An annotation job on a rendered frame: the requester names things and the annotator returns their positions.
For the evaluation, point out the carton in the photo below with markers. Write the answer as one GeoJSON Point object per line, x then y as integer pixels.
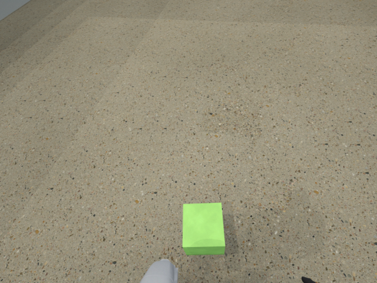
{"type": "Point", "coordinates": [203, 231]}

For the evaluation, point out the robot left thigh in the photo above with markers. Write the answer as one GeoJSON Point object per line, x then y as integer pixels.
{"type": "Point", "coordinates": [161, 272]}

